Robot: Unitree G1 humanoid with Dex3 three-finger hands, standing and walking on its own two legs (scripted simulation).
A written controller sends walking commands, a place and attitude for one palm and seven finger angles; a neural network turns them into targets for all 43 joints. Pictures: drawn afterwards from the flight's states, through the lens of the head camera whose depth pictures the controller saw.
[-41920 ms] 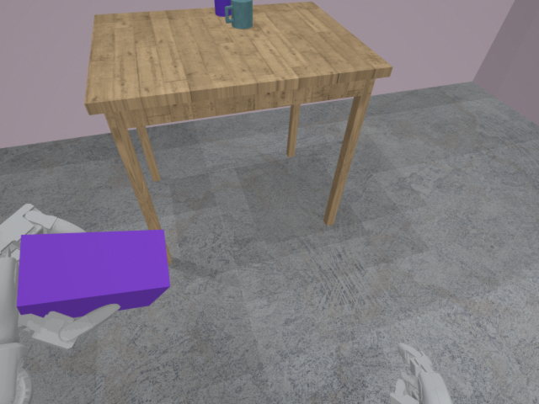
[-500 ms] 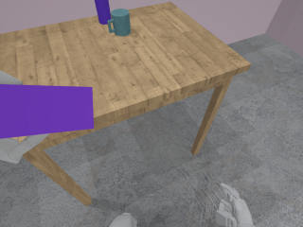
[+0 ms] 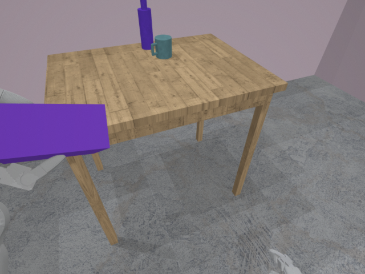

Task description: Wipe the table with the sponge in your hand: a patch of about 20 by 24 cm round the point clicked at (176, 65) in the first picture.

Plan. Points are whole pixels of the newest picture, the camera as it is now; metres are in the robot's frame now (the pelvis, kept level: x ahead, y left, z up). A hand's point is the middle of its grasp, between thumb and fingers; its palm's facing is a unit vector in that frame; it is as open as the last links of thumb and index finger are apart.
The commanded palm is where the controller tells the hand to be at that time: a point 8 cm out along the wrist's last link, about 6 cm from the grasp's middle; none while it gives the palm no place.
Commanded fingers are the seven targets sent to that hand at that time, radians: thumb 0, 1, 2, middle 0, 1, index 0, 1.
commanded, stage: stop stepping back and stand still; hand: left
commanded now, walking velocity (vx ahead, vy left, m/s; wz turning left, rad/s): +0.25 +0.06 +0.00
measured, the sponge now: (70, 133) +0.26 +0.19 +0.25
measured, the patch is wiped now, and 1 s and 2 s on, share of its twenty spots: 1.00 1.00 1.00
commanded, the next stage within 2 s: stand and wait in 0.56 s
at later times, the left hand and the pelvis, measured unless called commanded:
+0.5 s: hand (26, 181) +0.17 +0.21 +0.25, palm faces +0.41 -0.85 -0.33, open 10.4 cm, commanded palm +0.11 +0.26 +0.27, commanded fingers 0.00 0.10 1.30 -1.20 -1.60 -1.20 -1.60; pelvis -0.06 -0.02 +0.02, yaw -2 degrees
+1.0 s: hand (52, 148) +0.23 +0.21 +0.25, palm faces +0.38 -0.81 -0.44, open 10.4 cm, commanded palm +0.17 +0.27 +0.27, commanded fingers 0.00 0.10 1.30 -1.20 -1.60 -1.20 -1.60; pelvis +0.00 -0.01 +0.02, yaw -2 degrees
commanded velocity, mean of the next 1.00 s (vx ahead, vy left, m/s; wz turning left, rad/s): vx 0.09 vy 0.02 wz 0.00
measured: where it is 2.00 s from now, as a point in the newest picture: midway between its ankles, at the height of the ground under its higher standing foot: outside the picture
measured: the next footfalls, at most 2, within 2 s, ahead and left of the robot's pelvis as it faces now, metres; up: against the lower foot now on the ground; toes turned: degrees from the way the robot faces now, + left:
left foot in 0.14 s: +0.03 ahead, +0.13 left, +0.00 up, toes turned -2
right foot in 0.36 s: +0.01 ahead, -0.11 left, +0.00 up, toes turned -4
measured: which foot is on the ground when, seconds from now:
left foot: up 0.00-0.12, down 0.14-0.34, up 0.36-0.56, down 0.58-1.00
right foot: down 0.00-0.14, up 0.16-0.34, down 0.36-1.00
